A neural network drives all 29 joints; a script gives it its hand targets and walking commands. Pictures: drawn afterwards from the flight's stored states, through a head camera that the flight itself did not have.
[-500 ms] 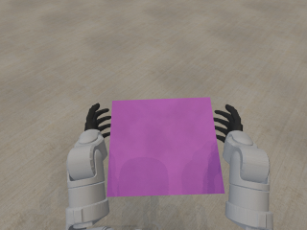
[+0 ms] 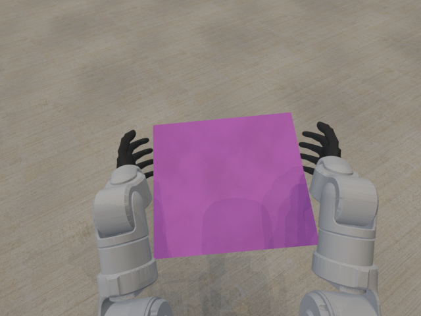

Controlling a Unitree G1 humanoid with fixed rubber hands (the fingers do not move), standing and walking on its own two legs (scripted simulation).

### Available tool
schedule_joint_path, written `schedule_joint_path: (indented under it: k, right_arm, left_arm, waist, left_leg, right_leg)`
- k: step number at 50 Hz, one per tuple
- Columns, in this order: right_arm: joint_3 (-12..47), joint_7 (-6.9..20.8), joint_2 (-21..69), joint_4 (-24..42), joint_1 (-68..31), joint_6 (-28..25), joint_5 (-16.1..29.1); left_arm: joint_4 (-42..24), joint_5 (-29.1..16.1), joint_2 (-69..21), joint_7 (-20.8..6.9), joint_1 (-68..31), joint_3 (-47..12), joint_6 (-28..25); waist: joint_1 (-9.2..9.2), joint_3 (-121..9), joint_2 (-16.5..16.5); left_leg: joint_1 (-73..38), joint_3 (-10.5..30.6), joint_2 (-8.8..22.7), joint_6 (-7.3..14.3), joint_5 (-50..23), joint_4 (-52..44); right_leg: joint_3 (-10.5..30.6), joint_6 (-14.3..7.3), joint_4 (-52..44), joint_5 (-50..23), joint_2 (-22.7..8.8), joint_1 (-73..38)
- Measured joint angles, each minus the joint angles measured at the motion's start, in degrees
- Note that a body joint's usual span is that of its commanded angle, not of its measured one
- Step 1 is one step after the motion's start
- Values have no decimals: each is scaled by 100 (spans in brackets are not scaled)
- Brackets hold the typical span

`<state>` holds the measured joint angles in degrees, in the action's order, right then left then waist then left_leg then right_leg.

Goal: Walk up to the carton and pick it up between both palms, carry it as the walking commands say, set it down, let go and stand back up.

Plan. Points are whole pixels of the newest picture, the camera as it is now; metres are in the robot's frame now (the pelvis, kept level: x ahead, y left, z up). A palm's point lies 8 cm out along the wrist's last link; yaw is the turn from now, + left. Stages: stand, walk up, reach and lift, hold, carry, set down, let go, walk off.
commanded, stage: carry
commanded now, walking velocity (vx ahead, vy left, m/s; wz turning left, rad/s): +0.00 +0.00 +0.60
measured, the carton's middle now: (227, 189) +0.34 -0.01 +0.02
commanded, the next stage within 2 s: none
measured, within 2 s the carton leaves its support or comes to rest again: neither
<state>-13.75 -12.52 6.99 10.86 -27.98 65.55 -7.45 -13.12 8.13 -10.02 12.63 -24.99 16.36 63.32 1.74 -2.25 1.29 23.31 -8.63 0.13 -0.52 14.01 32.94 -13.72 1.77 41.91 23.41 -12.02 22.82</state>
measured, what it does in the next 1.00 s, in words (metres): walks backwards, turning left: right foot, then left foot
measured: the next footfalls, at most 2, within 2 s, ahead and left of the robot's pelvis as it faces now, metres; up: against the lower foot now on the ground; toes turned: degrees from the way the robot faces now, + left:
right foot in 0.34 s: +0.03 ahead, -0.12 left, +0.00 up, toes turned +4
left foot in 0.68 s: -0.09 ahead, +0.11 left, +0.00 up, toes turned +33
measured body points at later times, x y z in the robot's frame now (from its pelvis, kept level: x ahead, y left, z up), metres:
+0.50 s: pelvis -0.05 -0.03 +0.01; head -0.01 -0.05 +0.46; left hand +0.23 +0.21 +0.12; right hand +0.32 -0.12 +0.10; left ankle -0.07 +0.09 -0.65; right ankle -0.01 -0.12 -0.72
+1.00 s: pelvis -0.13 -0.04 +0.00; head -0.09 -0.02 +0.45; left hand +0.05 +0.31 +0.11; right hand +0.24 +0.03 +0.10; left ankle -0.12 +0.09 -0.72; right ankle -0.07 -0.14 -0.69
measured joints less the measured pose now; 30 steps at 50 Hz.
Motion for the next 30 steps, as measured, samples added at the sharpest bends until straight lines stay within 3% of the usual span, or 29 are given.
schedule_joint_path:
  k: [1, 3, 7, 11, 16, 17, 18, 21, 24, 30]
  right_arm:
    - [11, 31, 74, -59, 6, -56, -39]
    - [22, 73, 261, -108, 103, -108, -86]
    - [-8, 66, 484, 113, 414, -182, -182]
    - [-99, 67, 445, 344, 436, -324, -250]
    - [-118, 74, 413, 494, 436, -308, -244]
    - [-113, 69, 393, 516, 441, -273, -238]
    - [-106, 69, 326, 506, 422, -238, -229]
    - [-88, 92, 145, 479, 525, -139, -138]
    - [-47, 116, 80, 331, 493, -41, -28]
    - [82, 124, -37, 59, 193, -13, 20]
  left_arm:
    - [1, -27, 93, -14, 30, -6, 5]
    - [53, -82, 260, -47, 129, 9, -3]
    - [117, -224, 314, -99, 165, 48, -34]
    - [34, -263, 234, -74, 44, -85, -146]
    - [17, -246, 197, -88, -28, -113, -196]
    - [31, -233, 175, -96, -34, -107, -193]
    - [72, -205, 118, -96, -37, -99, -222]
    - [146, -79, -57, -64, 34, -135, -233]
    - [95, 27, -127, -96, 216, -85, -203]
    - [14, 103, -83, -127, 203, -1, -147]
  waist:
    - [4, 8, 87]
    - [-53, 47, 86]
    - [-290, 204, -49]
    - [-415, 298, -147]
    - [-329, 187, -300]
    - [-314, 135, -331]
    - [-303, 123, -466]
    - [-142, 71, -402]
    - [48, 63, -320]
    - [109, -60, -141]
  left_leg:
    - [90, 27, -79, 121, -19, 86]
    - [267, 162, -83, 259, 155, 301]
    - [411, 476, -21, 265, 113, 318]
    - [584, 748, -67, 242, -34, 343]
    - [784, 1045, -132, 133, -182, 384]
    - [842, 1095, -157, 98, -186, 443]
    - [892, 1178, -121, 69, -170, 543]
    - [1293, 805, -153, -70, 1023, 1907]
    - [1369, 457, -13, -161, 1115, 2832]
    - [767, 219, 156, -188, 1169, 2007]
  right_leg:
    - [149, 155, 335, 90, -32, 156]
    - [535, 368, 1179, 748, 212, 526]
    - [832, 451, 1834, 805, 620, 951]
    - [922, 423, 1468, 596, 780, 998]
    - [858, 318, 218, 221, 994, 519]
    - [797, 254, -240, -81, 1004, 315]
    - [695, 51, -389, -375, 1060, 252]
    - [518, -331, -293, -437, 816, 246]
    - [360, -314, -526, -529, 554, 53]
    - [42, -211, -524, -625, 119, 87]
